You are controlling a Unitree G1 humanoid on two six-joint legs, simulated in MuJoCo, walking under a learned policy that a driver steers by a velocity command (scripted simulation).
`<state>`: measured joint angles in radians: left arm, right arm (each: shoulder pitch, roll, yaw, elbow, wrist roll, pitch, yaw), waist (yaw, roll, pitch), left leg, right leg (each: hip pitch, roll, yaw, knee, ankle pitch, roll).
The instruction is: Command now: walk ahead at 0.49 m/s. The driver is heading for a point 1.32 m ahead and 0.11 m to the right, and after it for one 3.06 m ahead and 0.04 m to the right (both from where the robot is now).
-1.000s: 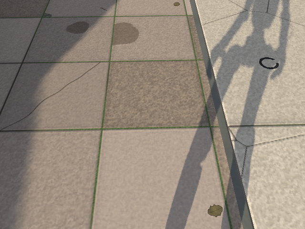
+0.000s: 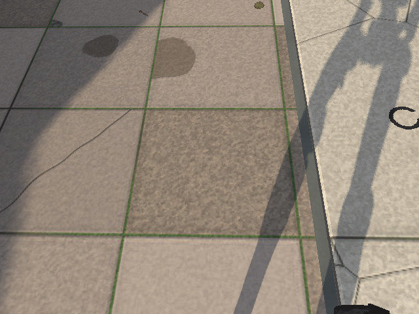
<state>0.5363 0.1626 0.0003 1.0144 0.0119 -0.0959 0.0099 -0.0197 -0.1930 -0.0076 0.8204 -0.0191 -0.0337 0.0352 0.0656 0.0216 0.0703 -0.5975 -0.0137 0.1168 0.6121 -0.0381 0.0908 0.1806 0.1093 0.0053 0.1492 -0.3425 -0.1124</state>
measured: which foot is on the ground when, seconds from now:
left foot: up 0.00-0.04, down 0.06-0.64, up 0.66-1.00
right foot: down 0.00-0.08, up 0.10-0.60, down 0.62-1.00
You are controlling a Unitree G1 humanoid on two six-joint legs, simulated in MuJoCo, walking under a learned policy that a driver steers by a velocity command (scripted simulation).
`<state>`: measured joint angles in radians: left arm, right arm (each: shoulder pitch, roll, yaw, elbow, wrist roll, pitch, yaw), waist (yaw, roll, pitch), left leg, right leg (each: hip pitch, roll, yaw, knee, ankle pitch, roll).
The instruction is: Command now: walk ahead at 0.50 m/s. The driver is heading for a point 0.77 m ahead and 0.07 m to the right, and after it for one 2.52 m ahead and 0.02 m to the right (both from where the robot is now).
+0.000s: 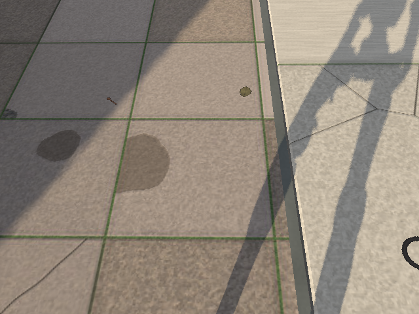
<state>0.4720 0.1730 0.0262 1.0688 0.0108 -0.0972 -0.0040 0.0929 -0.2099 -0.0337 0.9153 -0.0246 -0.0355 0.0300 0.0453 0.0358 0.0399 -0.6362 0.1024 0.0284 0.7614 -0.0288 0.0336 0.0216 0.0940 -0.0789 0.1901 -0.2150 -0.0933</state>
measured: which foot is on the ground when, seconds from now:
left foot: up 0.00-0.16, down 0.18-0.76, up 0.78-1.00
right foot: down 0.00-0.20, up 0.22-0.72, down 0.74-1.00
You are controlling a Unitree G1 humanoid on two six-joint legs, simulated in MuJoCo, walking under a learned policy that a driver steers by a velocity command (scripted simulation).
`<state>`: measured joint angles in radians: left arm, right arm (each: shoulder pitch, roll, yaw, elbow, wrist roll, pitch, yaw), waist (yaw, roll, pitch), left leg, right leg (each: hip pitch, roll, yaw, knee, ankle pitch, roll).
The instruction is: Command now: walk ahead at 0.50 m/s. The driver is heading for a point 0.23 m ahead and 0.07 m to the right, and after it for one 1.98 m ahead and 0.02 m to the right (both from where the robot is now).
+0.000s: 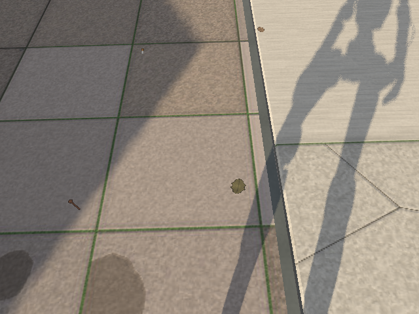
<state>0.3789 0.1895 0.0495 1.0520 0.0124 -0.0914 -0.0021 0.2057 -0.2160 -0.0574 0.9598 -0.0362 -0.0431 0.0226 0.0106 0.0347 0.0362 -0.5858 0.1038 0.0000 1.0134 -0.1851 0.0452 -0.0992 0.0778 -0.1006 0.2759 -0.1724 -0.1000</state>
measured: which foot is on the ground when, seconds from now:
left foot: up 0.00-0.26, down 0.28-0.86, up 0.88-1.00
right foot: down 0.00-0.30, up 0.32-0.84, down 0.86-1.00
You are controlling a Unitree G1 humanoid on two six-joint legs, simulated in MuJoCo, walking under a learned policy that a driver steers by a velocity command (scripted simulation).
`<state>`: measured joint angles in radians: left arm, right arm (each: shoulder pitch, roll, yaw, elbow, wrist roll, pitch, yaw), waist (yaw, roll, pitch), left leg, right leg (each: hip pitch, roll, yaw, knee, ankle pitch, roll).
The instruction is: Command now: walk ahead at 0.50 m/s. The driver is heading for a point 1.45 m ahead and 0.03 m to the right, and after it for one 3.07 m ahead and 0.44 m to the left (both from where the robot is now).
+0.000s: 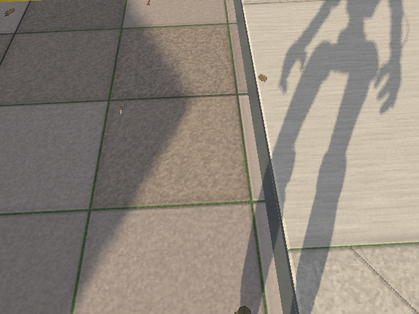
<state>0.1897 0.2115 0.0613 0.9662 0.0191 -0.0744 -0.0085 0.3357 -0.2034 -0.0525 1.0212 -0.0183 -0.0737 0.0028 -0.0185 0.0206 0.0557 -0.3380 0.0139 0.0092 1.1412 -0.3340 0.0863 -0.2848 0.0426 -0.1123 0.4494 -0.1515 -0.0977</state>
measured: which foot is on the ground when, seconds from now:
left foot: up 0.00-0.40, down 0.42-1.00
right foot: down 0.00-0.42, up 0.44-0.78, down 0.80-1.00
